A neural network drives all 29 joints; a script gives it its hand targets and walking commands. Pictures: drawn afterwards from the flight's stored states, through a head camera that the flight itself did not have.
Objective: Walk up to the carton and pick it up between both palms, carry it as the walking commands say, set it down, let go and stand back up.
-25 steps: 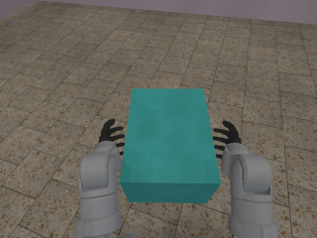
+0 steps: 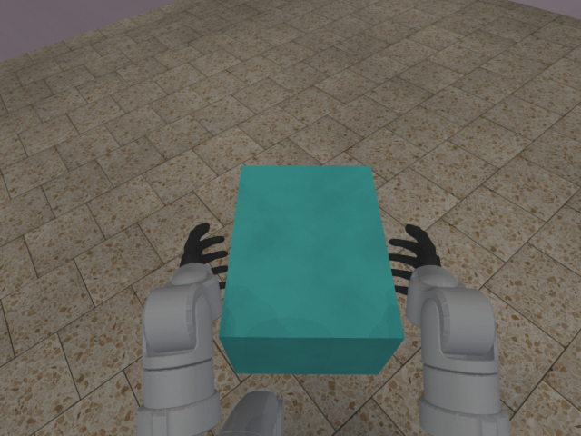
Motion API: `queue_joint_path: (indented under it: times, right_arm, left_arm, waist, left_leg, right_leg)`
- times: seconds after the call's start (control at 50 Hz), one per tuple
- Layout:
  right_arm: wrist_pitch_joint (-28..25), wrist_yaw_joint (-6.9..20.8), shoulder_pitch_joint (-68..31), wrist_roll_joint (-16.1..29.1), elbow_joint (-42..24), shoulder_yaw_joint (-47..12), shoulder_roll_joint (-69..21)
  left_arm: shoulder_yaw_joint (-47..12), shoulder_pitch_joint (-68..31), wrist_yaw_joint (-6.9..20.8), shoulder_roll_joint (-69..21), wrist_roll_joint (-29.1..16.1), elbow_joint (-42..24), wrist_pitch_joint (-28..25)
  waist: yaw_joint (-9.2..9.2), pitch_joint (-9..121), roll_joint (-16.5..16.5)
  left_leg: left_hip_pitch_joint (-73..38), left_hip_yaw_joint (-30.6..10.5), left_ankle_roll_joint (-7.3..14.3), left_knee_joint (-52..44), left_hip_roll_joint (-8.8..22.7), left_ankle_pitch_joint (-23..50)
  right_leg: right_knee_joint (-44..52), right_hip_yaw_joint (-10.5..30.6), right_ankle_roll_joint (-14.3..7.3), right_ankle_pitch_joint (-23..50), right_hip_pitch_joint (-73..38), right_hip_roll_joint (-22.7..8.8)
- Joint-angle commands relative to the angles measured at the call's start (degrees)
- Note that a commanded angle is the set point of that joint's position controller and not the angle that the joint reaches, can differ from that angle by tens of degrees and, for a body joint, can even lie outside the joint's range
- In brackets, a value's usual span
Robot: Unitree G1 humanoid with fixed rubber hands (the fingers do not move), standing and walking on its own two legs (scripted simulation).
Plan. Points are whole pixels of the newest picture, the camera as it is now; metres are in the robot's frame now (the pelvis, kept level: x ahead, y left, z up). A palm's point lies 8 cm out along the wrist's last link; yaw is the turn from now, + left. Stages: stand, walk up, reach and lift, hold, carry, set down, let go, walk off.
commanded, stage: carry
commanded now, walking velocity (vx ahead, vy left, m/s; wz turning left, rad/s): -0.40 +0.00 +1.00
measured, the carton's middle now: (306, 264) +0.37 +0.00 -0.01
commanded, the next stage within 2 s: none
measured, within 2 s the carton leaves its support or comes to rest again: neither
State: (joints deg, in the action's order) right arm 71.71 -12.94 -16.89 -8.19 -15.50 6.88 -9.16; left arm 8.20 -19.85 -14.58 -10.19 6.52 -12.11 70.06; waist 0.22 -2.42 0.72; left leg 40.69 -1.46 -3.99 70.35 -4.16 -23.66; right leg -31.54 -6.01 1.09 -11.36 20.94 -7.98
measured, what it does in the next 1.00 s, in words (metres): walks backwards, turning left: left foot, then right foot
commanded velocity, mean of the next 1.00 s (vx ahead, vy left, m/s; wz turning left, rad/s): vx -0.40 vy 0.00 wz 1.00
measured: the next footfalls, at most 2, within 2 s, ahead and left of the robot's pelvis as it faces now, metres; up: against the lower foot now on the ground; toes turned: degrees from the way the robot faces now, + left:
left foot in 0.16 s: -0.04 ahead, +0.21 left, +0.00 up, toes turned +12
right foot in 0.42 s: -0.07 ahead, -0.07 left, +0.00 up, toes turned +23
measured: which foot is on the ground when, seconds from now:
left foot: up 0.00-0.14, down 0.16-0.42, up 0.44-0.68, down 0.70-1.00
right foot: down 0.00-0.14, up 0.16-0.40, down 0.42-0.70, up 0.72-0.96, down 0.98-1.00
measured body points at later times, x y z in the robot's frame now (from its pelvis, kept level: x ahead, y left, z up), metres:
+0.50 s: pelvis -0.21 +0.00 -0.01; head -0.16 -0.01 +0.44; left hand -0.02 +0.29 +0.07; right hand +0.13 +0.03 +0.05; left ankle -0.16 +0.15 -0.69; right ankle -0.11 -0.08 -0.74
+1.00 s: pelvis -0.41 -0.11 -0.02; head -0.37 -0.09 +0.43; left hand -0.40 +0.23 +0.06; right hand -0.14 +0.10 +0.05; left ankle -0.42 +0.09 -0.73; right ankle -0.31 -0.15 -0.74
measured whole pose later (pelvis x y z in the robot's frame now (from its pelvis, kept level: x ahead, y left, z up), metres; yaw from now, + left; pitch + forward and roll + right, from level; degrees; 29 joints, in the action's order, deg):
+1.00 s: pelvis -0.41 -0.11 -0.02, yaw +59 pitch +3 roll -1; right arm 70.1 -8.8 -19.2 -11.6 -13.2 8.2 -9.9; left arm 8.7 -19.1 -18.2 -9.9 2.7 -12.7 68.9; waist -4.5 -1.4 3.8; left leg 31.0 -12.9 -3.6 25.9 -4.9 1.7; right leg -36.2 -3.8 0.1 -18.5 22.4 0.6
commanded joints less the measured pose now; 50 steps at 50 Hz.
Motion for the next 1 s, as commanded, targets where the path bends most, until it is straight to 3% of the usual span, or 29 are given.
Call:
queue_joint_path:
  times: [0.0,0.06,0.1,0.12,0.14,0.16,0.18,0.22,0.24,0.28,0.34,0.38,0.4,0.42,0.44,0.46,0.48,0.5,0.54,0.62,0.66,0.68,0.7,0.72,0.76,0.8,0.9,0.96,0.98]
  right_arm:
    - [-1.3,23.4,-34.5,28.7,-3.7,-40.4,-57.7]
    - [0.5,24.2,-31.7,30.5,1.2,-40.2,-57.8]
    - [1.1,25.0,-29.2,30.2,5.5,-39.9,-57.9]
    - [1.2,25.5,-28.7,29.7,7.0,-39.6,-57.9]
    - [1.3,25.8,-28.4,29.2,8.6,-39.1,-57.7]
    - [0.5,25.7,-27.8,28.9,8.2,-38.3,-57.5]
    - [0.1,26.3,-28.6,29.1,5.5,-37.8,-58.1]
    - [-1.3,25.8,-30.5,27.8,1.7,-36.2,-58.0]
    - [-1.8,25.3,-30.6,27.0,0.8,-35.1,-57.9]
    - [-2.7,23.7,-30.9,25.8,-2.3,-34.7,-57.8]
    - [-3.0,21.7,-27.0,22.2,-3.9,-34.3,-55.8]
    - [-2.9,21.4,-24.7,20.2,-2.7,-34.2,-55.1]
    - [-2.9,21.4,-24.7,19.7,-2.2,-34.4,-54.8]
    - [-2.9,21.4,-25.3,20.0,-2.0,-34.8,-54.8]
    - [-2.6,21.5,-27.1,21.2,-5.5,-37.1,-54.6]
    - [-2.3,21.8,-29.9,23.4,-5.4,-38.4,-56.7]
    - [-2.5,21.9,-30.8,24.9,-6.5,-39.9,-57.8]
    - [-2.4,22.1,-30.9,26.0,-6.0,-39.9,-58.3]
    - [-1.7,22.8,-31.9,27.9,-4.2,-39.6,-58.0]
    - [0.4,24.0,-29.8,30.5,1.0,-40.1,-58.0]
    - [0.9,24.9,-27.9,30.3,4.0,-40.3,-58.3]
    - [1.1,25.4,-27.4,30.0,5.1,-40.2,-58.6]
    - [0.8,25.3,-25.7,29.3,6.9,-39.2,-58.0]
    - [0.0,25.7,-26.3,29.2,4.5,-38.9,-58.4]
    - [-0.9,25.6,-29.5,29.1,-0.8,-38.0,-58.4]
    - [-1.7,24.6,-28.8,27.4,-1.7,-36.1,-58.1]
    - [-2.8,22.2,-25.2,22.1,-3.2,-34.4,-55.8]
    - [-2.9,21.9,-24.4,20.4,-2.1,-34.3,-55.4]
    - [-2.9,21.9,-25.7,20.7,-2.2,-34.7,-55.5]
  left_arm:
    - [-37.0,-26.6,26.0,-59.7,-23.3,-0.9,0.7]
    - [-34.4,-22.3,24.7,-58.0,-20.3,1.5,0.6]
    - [-33.4,-19.4,24.2,-58.0,-18.4,4.6,0.5]
    - [-32.9,-18.0,24.1,-57.7,-17.6,6.1,0.4]
    - [-32.6,-17.4,24.0,-57.3,-17.0,7.5,0.3]
    - [-33.3,-19.2,24.4,-57.4,-18.2,6.1,0.0]
    - [-34.8,-21.7,24.6,-59.6,-19.3,4.2,-0.7]
    - [-39.0,-30.5,24.8,-61.3,-24.4,-1.8,-1.4]
    - [-40.5,-33.1,25.0,-61.6,-26.4,-3.2,-1.3]
    - [-41.1,-34.7,25.6,-61.7,-29.7,-6.0,-1.2]
    - [-40.7,-30.7,26.3,-60.8,-30.9,-3.8,0.0]
    - [-40.4,-28.4,26.8,-60.4,-30.4,-1.2,0.6]
    - [-40.1,-26.8,27.0,-60.6,-29.9,0.4,0.7]
    - [-39.6,-26.0,27.1,-60.4,-29.4,1.7,0.7]
    - [-37.8,-22.5,27.6,-59.8,-27.6,3.2,-0.4]
    - [-39.0,-26.0,27.3,-61.1,-28.5,-1.0,-0.2]
    - [-38.6,-24.9,27.3,-62.5,-27.8,-0.8,0.2]
    - [-38.7,-23.7,27.3,-62.3,-26.5,-0.3,0.6]
    - [-37.5,-24.6,26.4,-60.6,-24.5,-0.1,0.5]
    - [-34.0,-20.1,24.6,-57.9,-20.0,1.6,0.1]
    - [-33.0,-16.8,24.1,-57.7,-18.0,4.1,0.0]
    - [-33.0,-16.5,23.9,-57.8,-17.5,4.7,-0.1]
    - [-33.6,-16.4,24.1,-57.5,-18.3,4.5,-0.1]
    - [-35.5,-20.2,24.4,-58.1,-19.9,1.9,-0.8]
    - [-38.7,-25.9,24.6,-61.4,-23.6,-2.5,-1.7]
    - [-40.9,-30.1,24.8,-61.7,-26.7,-5.3,-1.3]
    - [-40.9,-28.7,26.1,-61.0,-30.4,-3.3,0.0]
    - [-40.3,-26.7,26.9,-61.2,-29.7,0.1,0.7]
    - [-39.8,-25.6,26.9,-61.4,-29.2,1.3,0.7]
  waist:
    - [1.29,18.6,-10.4]
    - [-0.27,22.1,-15.5]
    - [0.51,22.2,-11.2]
    - [0.6,19.7,-4.8]
    - [0.06,17.9,6.2]
    - [-0.34,18.0,21.4]
    - [0.47,21.9,21.1]
    - [0.45,23.6,14.1]
    - [0.37,24.3,13.4]
    - [0.5,25.2,10.7]
    - [0.91,25.0,11.6]
    - [0.89,26.5,14.0]
    - [-0.07,27.7,13.9]
    - [-0.58,26.7,3.1]
    - [-0.45,26.2,-26.3]
    - [1.37,22.2,-24.0]
    - [1.29,24.2,-15.4]
    - [1.48,24.3,-8.8]
    - [1.66,22.7,-9.8]
    - [0.05,24.8,-16.7]
    - [0.73,22.9,-10.3]
    - [1.0,21.3,-3.3]
    - [0.8,21.1,15.6]
    - [0.77,20.4,18.2]
    - [0.78,23.3,11.4]
    - [0.5,25.5,12.2]
    - [1.04,24.7,10.8]
    - [0.2,26.7,14.0]
    - [-0.81,26.5,7.0]
  left_leg:
    - [-10.9,2.9,-0.8,-5.8,4.1,0.4]
    - [-12.6,7.6,-0.6,-25.7,3.4,-1.3]
    - [-19.4,6.4,-1.0,-42.1,3.7,6.7]
    - [-23.9,2.2,-1.5,-48.9,5.3,13.2]
    - [-29.2,-13.1,0.8,-48.1,15.7,34.3]
    - [-32.0,-32.1,8.4,-41.9,28.1,71.5]
    - [-33.1,-28.9,11.8,-40.7,26.6,75.3]
    - [-28.1,-19.0,7.6,-43.0,18.1,42.6]
    - [-27.1,-16.2,6.7,-43.9,15.4,30.3]
    - [-24.4,-14.5,6.7,-47.4,13.1,14.1]
    - [-22.9,-19.7,6.9,-53.7,14.0,9.1]
    - [-22.5,-19.6,3.3,-57.4,12.4,11.5]
    - [-19.9,-17.1,-0.3,-56.9,9.8,11.9]
    - [-14.2,-11.7,-3.1,-48.3,4.1,8.4]
    - [-7.4,1.8,-2.6,-16.4,-6.3,-7.7]
    - [-3.8,2.2,0.4,0.7,3.4,-11.8]
    - [-9.1,-0.8,2.0,10.1,4.4,-10.2]
    - [-12.2,-1.8,2.4,10.8,5.7,-7.0]
    - [-11.8,1.6,0.8,-5.7,4.7,-2.7]
    - [-13.7,8.6,-0.2,-30.9,1.6,-3.0]
    - [-19.9,5.2,-0.6,-47.8,3.6,9.4]
    - [-26.1,-0.4,-0.3,-50.4,6.4,16.4]
    - [-31.6,-25.0,6.7,-46.3,23.9,50.0]
    - [-30.7,-29.3,11.9,-43.7,25.8,66.4]
    - [-31.0,-18.9,9.8,-40.9,19.7,54.6]
    - [-29.4,-13.4,8.6,-42.5,15.4,35.5]
    - [-24.9,-20.8,9.0,-53.4,14.9,11.3]
    - [-20.6,-18.4,1.7,-57.9,10.8,12.0]
    - [-14.7,-13.4,-2.4,-51.8,5.6,8.4]
  right_leg:
    - [3.5,-4.8,-4.7,21.8,-7.0,-9.7]
    - [-0.9,-1.3,-5.6,30.1,-15.2,-14.4]
    - [-7.6,-3.7,-2.4,27.8,-11.4,-14.9]
    - [-11.6,-4.7,-0.1,17.2,-3.8,-13.4]
    - [-18.9,-4.0,2.0,-13.0,9.1,-9.4]
    - [-29.2,-2.0,4.6,-30.2,22.1,-0.9]
    - [-35.3,6.0,4.0,-30.4,22.1,0.0]
    - [-39.5,7.6,3.0,-17.3,18.8,0.1]
    - [-39.7,7.5,3.0,-12.8,17.6,-0.1]
    - [-32.9,6.3,2.8,-9.7,11.9,1.9]
    - [-17.2,4.8,1.9,-11.7,3.4,6.5]
    - [-3.2,2.8,0.6,-12.6,-6.4,8.6]
    - [8.2,1.7,-0.5,-10.0,-15.3,8.2]
    - [19.5,10.5,-2.2,-11.5,-21.3,-0.7]
    - [19.8,28.1,-11.8,-2.3,-11.9,-20.7]
    - [16.2,22.6,-14.3,18.8,-4.8,-27.2]
    - [11.9,13.7,-13.7,30.5,-3.4,-23.0]
    - [7.2,4.4,-10.0,36.1,-3.9,-18.4]
    - [1.6,-2.7,-6.0,37.5,-10.0,-12.8]
    - [-0.7,-1.0,-5.6,39.8,-18.6,-16.5]
    - [-6.8,-4.7,-1.3,28.8,-12.4,-14.5]
    - [-11.0,-4.2,0.5,12.6,-1.4,-12.9]
    - [-19.9,-5.7,4.5,-15.2,15.8,-5.4]
    - [-28.9,0.9,4.2,-28.2,20.6,-0.7]
    - [-38.3,6.7,2.9,-21.0,20.3,0.0]
    - [-39.3,6.6,2.4,-12.4,18.0,0.7]
    - [-17.0,5.1,1.5,-12.2,4.7,7.0]
    - [6.0,2.1,-1.2,-11.8,-13.5,8.8]
    - [17.5,7.1,-3.0,-11.6,-21.3,2.9]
